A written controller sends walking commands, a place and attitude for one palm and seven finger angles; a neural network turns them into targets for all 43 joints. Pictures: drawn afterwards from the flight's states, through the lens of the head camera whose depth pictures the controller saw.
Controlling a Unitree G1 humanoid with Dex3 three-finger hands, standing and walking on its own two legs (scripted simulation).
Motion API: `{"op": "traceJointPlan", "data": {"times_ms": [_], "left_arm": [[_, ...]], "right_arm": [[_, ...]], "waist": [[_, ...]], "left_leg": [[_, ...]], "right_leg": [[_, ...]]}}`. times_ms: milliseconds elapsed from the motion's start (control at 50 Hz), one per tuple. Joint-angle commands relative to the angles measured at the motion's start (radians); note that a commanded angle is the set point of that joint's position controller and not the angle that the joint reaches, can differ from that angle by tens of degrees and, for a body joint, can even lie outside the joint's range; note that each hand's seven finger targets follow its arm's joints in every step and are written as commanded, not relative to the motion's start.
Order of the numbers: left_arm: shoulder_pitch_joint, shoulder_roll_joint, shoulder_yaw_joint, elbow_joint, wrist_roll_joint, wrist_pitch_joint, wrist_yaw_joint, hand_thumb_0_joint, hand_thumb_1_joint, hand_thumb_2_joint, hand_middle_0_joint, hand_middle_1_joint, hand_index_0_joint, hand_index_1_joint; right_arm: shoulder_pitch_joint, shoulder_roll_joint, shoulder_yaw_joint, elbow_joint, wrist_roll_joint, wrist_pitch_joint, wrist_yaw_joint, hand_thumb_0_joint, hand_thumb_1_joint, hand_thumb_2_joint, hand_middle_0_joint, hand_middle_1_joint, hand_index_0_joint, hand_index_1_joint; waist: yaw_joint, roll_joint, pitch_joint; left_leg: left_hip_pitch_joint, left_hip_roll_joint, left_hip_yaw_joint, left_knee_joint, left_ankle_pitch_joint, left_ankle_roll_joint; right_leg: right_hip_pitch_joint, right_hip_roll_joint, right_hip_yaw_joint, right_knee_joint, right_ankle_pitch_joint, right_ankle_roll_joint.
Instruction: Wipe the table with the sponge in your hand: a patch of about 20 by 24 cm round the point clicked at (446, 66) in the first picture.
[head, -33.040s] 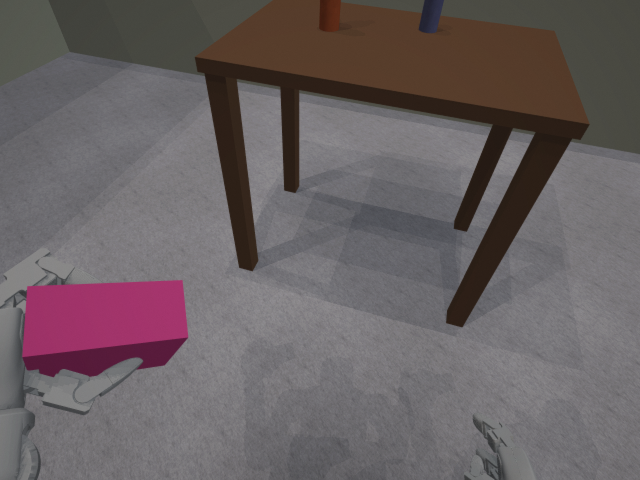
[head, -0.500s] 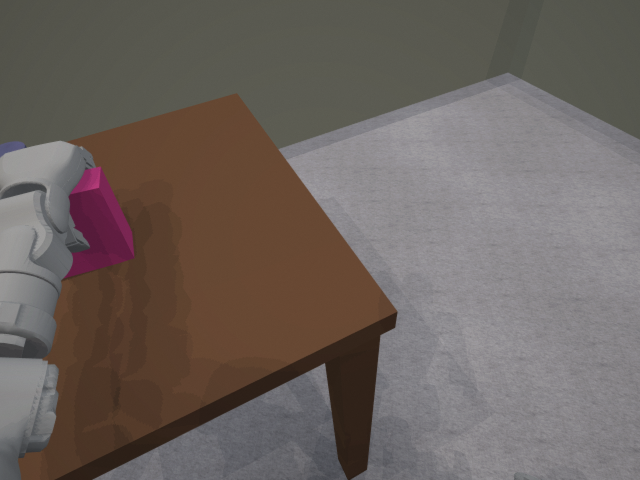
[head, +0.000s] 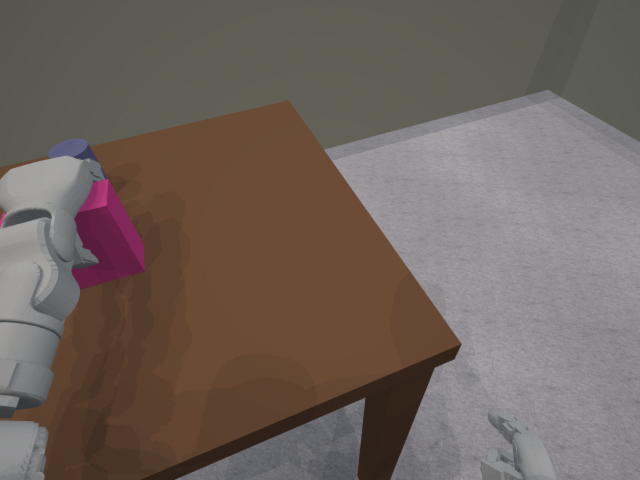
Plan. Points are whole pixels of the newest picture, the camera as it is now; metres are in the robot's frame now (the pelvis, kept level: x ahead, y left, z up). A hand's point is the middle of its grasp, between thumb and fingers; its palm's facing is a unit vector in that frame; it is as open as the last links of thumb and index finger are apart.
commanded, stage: slide back across to the first lane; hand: left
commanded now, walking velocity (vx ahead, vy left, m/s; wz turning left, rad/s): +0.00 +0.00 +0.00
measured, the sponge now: (88, 249) +0.35 +0.34 +0.11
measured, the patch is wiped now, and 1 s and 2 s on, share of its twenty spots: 1.00 1.00 1.00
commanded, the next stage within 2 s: wipe back along the first lane in 0.08 s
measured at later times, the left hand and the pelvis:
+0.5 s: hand (54, 249) +0.31 +0.34 +0.16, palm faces +0.06 -0.01 -1.00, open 9.8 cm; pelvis +0.00 +0.01 +0.00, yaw +0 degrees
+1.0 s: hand (58, 279) +0.27 +0.31 +0.16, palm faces +0.08 +0.00 -1.00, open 9.8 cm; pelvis -0.01 -0.02 +0.00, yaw -1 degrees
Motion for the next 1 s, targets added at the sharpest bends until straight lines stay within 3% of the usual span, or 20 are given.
{"op": "traceJointPlan", "data": {"times_ms": [0, 40, 80, 140, 160, 240, 260, 320, 340, 400, 440, 460, 500, 640, 660, 740, 800, 920, 940, 980], "left_arm": [[-0.312, 0.287, 0.090, -0.174, 0.042, -0.002, 0.008, 0.000, 0.100, 1.300, -1.200, -1.600, -1.200, -1.600], [-0.306, 0.282, 0.101, -0.203, 0.039, -0.004, 0.011, 0.000, 0.100, 1.300, -1.200, -1.600, -1.200, -1.600], [-0.284, 0.281, 0.100, -0.218, 0.041, -0.003, 0.013, 0.000, 0.100, 1.300, -1.200, -1.600, -1.200, -1.600], [-0.239, 0.333, 0.165, -0.223, 0.037, -0.003, 0.016, 0.000, 0.100, 1.300, -1.200, -1.600, -1.200, -1.600], [-0.218, 0.289, 0.129, -0.239, 0.031, -0.003, 0.015, 0.000, 0.100, 1.300, -1.200, -1.600, -1.200, -1.600], [-0.073, 0.259, 0.154, -0.339, 0.002, 0.001, 0.013, 0.000, 0.100, 1.300, -1.200, -1.600, -1.200, -1.600], [-0.038, 0.217, 0.122, -0.354, -0.007, 0.004, 0.013, 0.000, 0.100, 1.300, -1.200, -1.600, -1.200, -1.600], [-0.021, 0.209, 0.118, -0.358, -0.012, 0.024, 0.019, 0.000, 0.100, 1.300, -1.200, -1.600, -1.200, -1.600], [-0.016, 0.202, 0.119, -0.376, -0.018, 0.032, 0.018, 0.000, 0.100, 1.300, -1.200, -1.600, -1.200, -1.600], [-0.014, 0.167, 0.078, -0.364, -0.019, 0.046, 0.020, 0.000, 0.100, 1.300, -1.200, -1.600, -1.200, -1.600], [-0.002, 0.188, 0.098, -0.346, -0.017, 0.056, 0.020, 0.000, 0.100, 1.300, -1.200, -1.600, -1.200, -1.600], [-0.010, 0.146, 0.054, -0.352, -0.019, 0.055, 0.016, 0.000, 0.100, 1.300, -1.200, -1.600, -1.200, -1.600], [0.019, 0.156, 0.066, -0.354, -0.018, 0.053, 0.016, 0.000, 0.100, 1.300, -1.200, -1.600, -1.200, -1.600], [0.145, 0.139, 0.090, -0.425, -0.036, 0.050, 0.013, 0.000, 0.100, 1.300, -1.200, -1.600, -1.200, -1.600], [0.185, 0.117, 0.074, -0.424, -0.041, 0.052, 0.013, 0.000, 0.100, 1.300, -1.200, -1.600, -1.200, -1.600], [0.220, 0.143, 0.109, -0.429, -0.053, 0.071, 0.024, 0.000, 0.100, 1.300, -1.200, -1.600, -1.200, -1.600], [0.247, 0.125, 0.088, -0.416, -0.056, 0.088, 0.023, 0.000, 0.100, 1.300, -1.200, -1.600, -1.200, -1.600], [0.307, 0.128, 0.090, -0.407, -0.064, 0.100, 0.008, 0.000, 0.100, 1.300, -1.200, -1.600, -1.200, -1.600], [0.331, 0.131, 0.102, -0.431, -0.064, 0.101, 0.006, 0.000, 0.100, 1.300, -1.200, -1.600, -1.200, -1.600], [0.380, 0.125, 0.103, -0.449, -0.075, 0.092, 0.002, 0.000, 0.100, 1.300, -1.200, -1.600, -1.200, -1.600]], "right_arm": [[-0.093, -0.124, -0.044, -0.128, -0.010, -0.046, -0.003, 0.000, -0.900, -0.900, 0.200, 0.300, 0.200, 0.300], [-0.109, -0.117, -0.039, -0.137, -0.011, -0.054, 0.000, 0.000, -0.900, -0.900, 0.200, 0.300, 0.200, 0.300], [-0.096, -0.122, -0.043, -0.131, -0.016, -0.051, 0.004, 0.000, -0.900, -0.900, 0.200, 0.300, 0.200, 0.300], [-0.114, -0.123, -0.038, -0.132, -0.020, -0.051, 0.009, 0.000, -0.900, -0.900, 0.200, 0.300, 0.200, 0.300], [-0.106, -0.119, -0.039, -0.134, -0.024, -0.050, 0.012, 0.000, -0.900, -0.900, 0.200, 0.300, 0.200, 0.300], [-0.138, -0.112, -0.041, -0.153, -0.024, -0.054, 0.028, 0.000, -0.900, -0.900, 0.200, 0.300, 0.200, 0.300], [-0.130, -0.109, -0.043, -0.154, -0.025, -0.054, 0.032, 0.000, -0.900, -0.900, 0.200, 0.300, 0.200, 0.300], [-0.141, -0.114, -0.044, -0.145, -0.022, -0.047, 0.031, 0.000, -0.900, -0.900, 0.200, 0.300, 0.200, 0.300], [-0.167, -0.113, -0.037, -0.156, -0.019, -0.053, 0.028, 0.000, -0.900, -0.900, 0.200, 0.300, 0.200, 0.300], [-0.159, -0.114, -0.039, -0.144, -0.018, -0.055, 0.021, 0.000, -0.900, -0.900, 0.200, 0.300, 0.200, 0.300], [-0.178, -0.116, -0.033, -0.141, -0.013, -0.060, 0.017, 0.000, -0.900, -0.900, 0.200, 0.300, 0.200, 0.300], [-0.166, -0.112, -0.033, -0.142, -0.016, -0.061, 0.014, 0.000, -0.900, -0.900, 0.200, 0.300, 0.200, 0.300], [-0.170, -0.111, -0.036, -0.142, -0.016, -0.061, 0.014, 0.000, -0.900, -0.900, 0.200, 0.300, 0.200, 0.300], [-0.209, -0.102, -0.030, -0.164, -0.014, -0.069, 0.022, 0.000, -0.900, -0.900, 0.200, 0.300, 0.200, 0.300], [-0.199, -0.102, -0.033, -0.162, -0.017, -0.067, 0.021, 0.000, -0.900, -0.900, 0.200, 0.300, 0.200, 0.300], [-0.225, -0.105, -0.028, -0.161, -0.013, -0.066, 0.020, 0.000, -0.900, -0.900, 0.200, 0.300, 0.200, 0.300], [-0.218, -0.107, -0.032, -0.157, -0.014, -0.063, 0.013, 0.000, -0.900, -0.900, 0.200, 0.300, 0.200, 0.300], [-0.218, -0.108, -0.028, -0.155, -0.010, -0.066, 0.006, 0.000, -0.900, -0.900, 0.200, 0.300, 0.200, 0.300], [-0.242, -0.104, -0.026, -0.166, -0.010, -0.072, 0.007, 0.000, -0.900, -0.900, 0.200, 0.300, 0.200, 0.300], [-0.220, -0.103, -0.028, -0.168, -0.010, -0.073, 0.009, 0.000, -0.900, -0.900, 0.200, 0.300, 0.200, 0.300]], "waist": [[-0.005, 0.008, -0.233], [0.011, 0.052, -0.245], [0.009, 0.035, -0.276], [0.031, 0.030, -0.289], [0.026, 0.031, -0.293], [0.042, 0.025, -0.305], [0.037, 0.005, -0.294], [0.030, -0.029, -0.242], [0.039, -0.011, -0.230], [0.027, -0.032, -0.198], [0.035, -0.020, -0.181], [0.025, -0.034, -0.177], [0.031, -0.035, -0.174], [0.049, -0.026, -0.167], [0.047, -0.042, -0.149], [0.050, -0.064, -0.111], [0.046, -0.084, -0.096], [0.042, -0.105, -0.099], [0.051, -0.084, -0.108], [0.049, -0.090, -0.127]], "left_leg": [[0.143, 0.052, -0.039, -0.048, 0.411, -0.018], [0.161, 0.059, -0.051, -0.053, 0.469, -0.028], [0.178, 0.058, -0.050, -0.044, 0.514, -0.036], [0.164, 0.058, -0.051, -0.047, 0.569, -0.042], [0.180, 0.056, -0.050, -0.039, 0.603, -0.044], [0.195, 0.067, -0.059, -0.035, 0.666, -0.047], [0.197, 0.067, -0.056, -0.031, 0.657, -0.047], [0.163, 0.066, -0.052, -0.056, 0.514, -0.041], [0.153, 0.065, -0.053, -0.064, 0.486, -0.037], [0.138, 0.058, -0.046, -0.072, 0.387, -0.033], [0.115, 0.057, -0.045, -0.085, 0.333, -0.029], [0.118, 0.052, -0.042, -0.082, 0.325, -0.027], [0.111, 0.052, -0.042, -0.087, 0.292, -0.025], [0.091, 0.050, -0.036, -0.078, 0.295, -0.018], [0.086, 0.048, -0.029, -0.073, 0.294, -0.018], [0.051, 0.043, -0.018, -0.073, 0.230, -0.014], [0.041, 0.038, -0.007, -0.067, 0.197, -0.012], [0.026, 0.032, 0.001, -0.039, 0.192, -0.009], [0.030, 0.030, -0.002, -0.036, 0.194, -0.007], [0.029, 0.030, 0.007, -0.019, 0.216, -0.007]], "right_leg": [[0.067, 0.008, -0.029, -0.033, 0.254, -0.064], [0.071, 0.009, -0.025, -0.034, 0.255, -0.073], [0.090, 0.007, -0.031, -0.034, 0.280, -0.069], [0.129, 0.007, -0.020, -0.034, 0.321, -0.075], [0.133, 0.005, -0.028, -0.031, 0.336, -0.070], [0.144, 0.005, -0.021, -0.034, 0.358, -0.065], [0.140, 0.004, -0.033, -0.032, 0.353, -0.060], [0.113, 0.008, -0.034, -0.046, 0.281, -0.056], [0.113, 0.011, -0.028, -0.048, 0.263, -0.063], [0.100, 0.010, -0.036, -0.053, 0.223, -0.059], [0.104, 0.014, -0.027, -0.053, 0.195, -0.067], [0.104, 0.012, -0.036, -0.052, 0.195, -0.064], [0.106, 0.010, -0.033, -0.056, 0.178, -0.061], [0.129, 0.013, -0.013, -0.042, 0.209, -0.065], [0.127, 0.011, -0.025, -0.042, 0.213, -0.060], [0.115, 0.012, 0.004, -0.046, 0.191, -0.058], [0.108, 0.006, -0.005, -0.050, 0.173, -0.047], [0.110, 0.003, 0.010, -0.034, 0.201, -0.038], [0.110, 0.009, 0.036, -0.031, 0.205, -0.046], [0.125, 0.000, 0.018, -0.017, 0.239, -0.037]]}}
